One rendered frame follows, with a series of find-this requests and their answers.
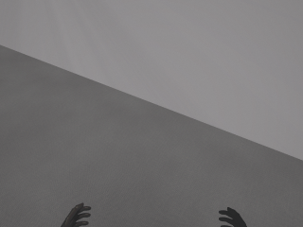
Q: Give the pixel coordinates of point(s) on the right robot hand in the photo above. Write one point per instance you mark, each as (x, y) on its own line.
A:
(234, 218)

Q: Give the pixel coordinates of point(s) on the left robot hand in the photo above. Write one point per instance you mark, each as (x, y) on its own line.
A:
(75, 215)

